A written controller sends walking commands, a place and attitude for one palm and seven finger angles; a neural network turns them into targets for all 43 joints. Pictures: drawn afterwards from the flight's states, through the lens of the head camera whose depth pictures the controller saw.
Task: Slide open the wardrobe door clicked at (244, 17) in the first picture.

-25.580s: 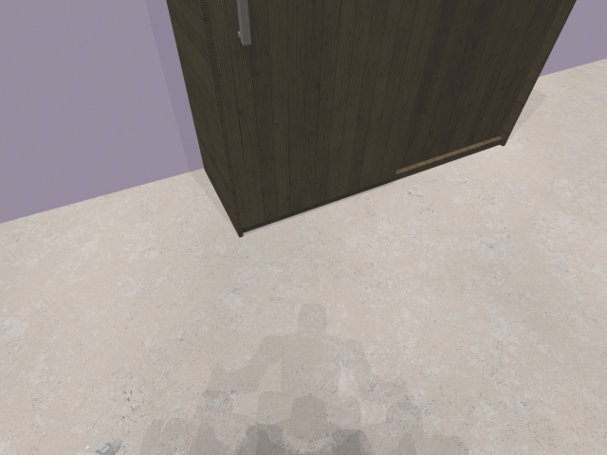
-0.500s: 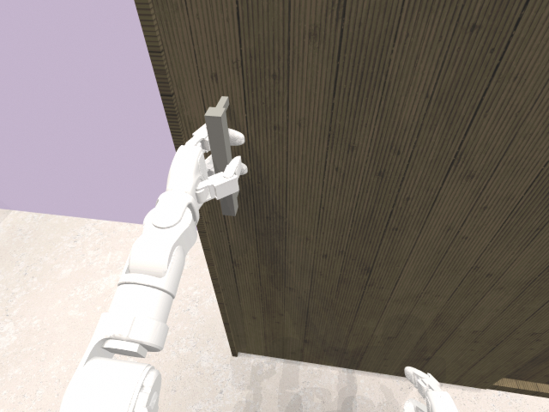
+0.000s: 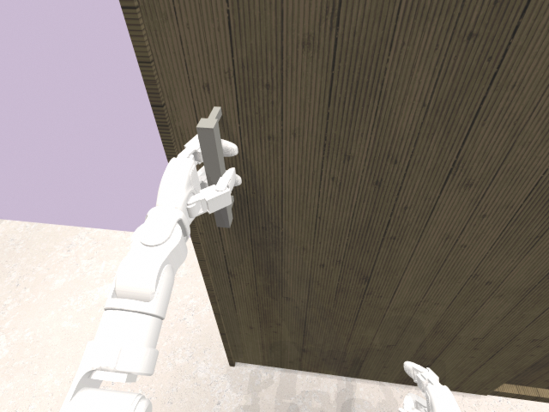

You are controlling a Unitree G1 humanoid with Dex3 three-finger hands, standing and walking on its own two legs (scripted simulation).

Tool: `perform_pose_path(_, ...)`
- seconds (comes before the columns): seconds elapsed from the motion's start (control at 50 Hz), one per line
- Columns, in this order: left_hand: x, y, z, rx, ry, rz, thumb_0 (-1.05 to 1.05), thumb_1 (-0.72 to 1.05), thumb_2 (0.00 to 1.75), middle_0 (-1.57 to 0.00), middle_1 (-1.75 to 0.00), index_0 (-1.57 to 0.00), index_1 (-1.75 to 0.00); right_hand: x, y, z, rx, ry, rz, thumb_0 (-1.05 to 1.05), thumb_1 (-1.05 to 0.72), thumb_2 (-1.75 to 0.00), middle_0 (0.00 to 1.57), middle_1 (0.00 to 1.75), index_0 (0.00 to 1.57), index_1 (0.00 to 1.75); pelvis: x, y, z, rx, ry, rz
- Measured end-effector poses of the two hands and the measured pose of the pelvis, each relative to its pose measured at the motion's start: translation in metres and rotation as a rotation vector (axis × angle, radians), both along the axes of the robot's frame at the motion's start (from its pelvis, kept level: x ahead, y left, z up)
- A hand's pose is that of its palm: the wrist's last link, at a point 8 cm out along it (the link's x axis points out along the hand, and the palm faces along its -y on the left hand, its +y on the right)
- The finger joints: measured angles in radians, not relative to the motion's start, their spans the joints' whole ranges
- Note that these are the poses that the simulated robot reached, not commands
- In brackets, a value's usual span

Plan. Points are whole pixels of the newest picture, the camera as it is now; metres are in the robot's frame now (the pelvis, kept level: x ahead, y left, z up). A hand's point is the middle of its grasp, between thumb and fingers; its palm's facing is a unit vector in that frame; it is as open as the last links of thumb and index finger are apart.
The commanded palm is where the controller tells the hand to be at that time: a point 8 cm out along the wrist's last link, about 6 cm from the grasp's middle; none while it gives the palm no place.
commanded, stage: tug the door sideways, standing still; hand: left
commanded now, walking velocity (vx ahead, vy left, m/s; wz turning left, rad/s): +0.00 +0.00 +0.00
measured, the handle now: (220, 170) +0.42 +0.11 +0.16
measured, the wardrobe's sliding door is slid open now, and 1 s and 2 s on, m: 0.00 0.03 0.11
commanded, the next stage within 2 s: step sideways, sliding the door along in 0.84 s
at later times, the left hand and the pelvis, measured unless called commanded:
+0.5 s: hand (230, 192) +0.36 +0.08 +0.17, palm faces -0.03 -1.00 -0.06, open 5.9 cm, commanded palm +0.33 +0.08 +0.17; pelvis -0.02 +0.01 +0.00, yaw +3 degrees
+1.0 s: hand (246, 194) +0.36 +0.06 +0.17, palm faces -0.08 -0.99 -0.08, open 6.0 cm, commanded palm +0.35 +0.10 +0.17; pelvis -0.02 +0.01 -0.01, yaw +3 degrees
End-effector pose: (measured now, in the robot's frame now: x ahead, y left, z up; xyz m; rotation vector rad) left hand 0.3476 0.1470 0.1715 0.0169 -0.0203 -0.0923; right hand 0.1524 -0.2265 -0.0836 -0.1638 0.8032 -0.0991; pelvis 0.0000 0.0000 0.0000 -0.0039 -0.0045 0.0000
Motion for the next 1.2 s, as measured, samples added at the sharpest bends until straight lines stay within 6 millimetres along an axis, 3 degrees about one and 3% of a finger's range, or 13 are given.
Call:
perform_pose_path(0.22,-0.001,-0.003,0.001,0.01,0.011,0.045,0.0,0.71,0.83,-0.38,-1.39,-0.34,-1.4,0.015,0.013,-0.002,-0.003,0.003,0.067,0.01,-0.9,-0.9,0.2,0.3,0.2,0.3,-0.005,0.003,-0.002,-0.002,0.008,0.035)
perform_pose_path(0.42,-0.002,-0.006,0.001,0.031,0.001,0.062,0.0,0.74,0.82,-0.35,-1.4,-0.28,-1.4,0.002,0.031,-0.01,0.03,0.028,0.104,0.01,-0.9,-0.9,0.2,0.3,0.2,0.3,-0.014,0.007,-0.004,-0.003,0.004,0.05)
perform_pose_path(0.64,-0.003,-0.012,0.0,0.049,-0.015,0.051,-0.01,0.75,0.8,-0.35,-1.4,-0.24,-1.4,-0.013,0.038,-0.021,0.039,0.078,0.12,0.01,-0.9,-0.9,0.2,0.3,0.2,0.3,-0.019,0.013,-0.005,-0.004,0.013,0.062)
perform_pose_path(0.94,-0.004,-0.028,0.0,0.044,-0.018,0.031,-0.01,0.74,0.8,-0.36,-1.39,-0.26,-1.4,-0.009,0.039,-0.018,0.044,0.052,0.135,0.01,-0.9,-0.9,0.2,0.3,0.2,0.3,-0.023,0.013,-0.007,-0.004,0.016,0.065)
perform_pose_path(1.08,0.002,-0.031,-0.006,0.07,-0.13,-0.017,-0.05,0.68,0.81,-0.41,-1.39,-0.29,-1.4,-0.009,0.028,-0.02,0.006,0.039,0.047,0.01,-0.9,-0.9,0.2,0.3,0.2,0.3,-0.025,0.005,-0.01,0.01,0.024,0.022)
perform_pose_path(1.2,0.004,-0.034,-0.009,0.079,-0.18,0.008,-0.06,0.66,0.83,-0.44,-1.4,-0.32,-1.4,-0.019,0.004,-0.03,0.0,0.101,0.009,0.01,-0.9,-0.9,0.2,0.3,0.2,0.3,-0.022,-0.019,-0.008,-0.007,0.008,0.016)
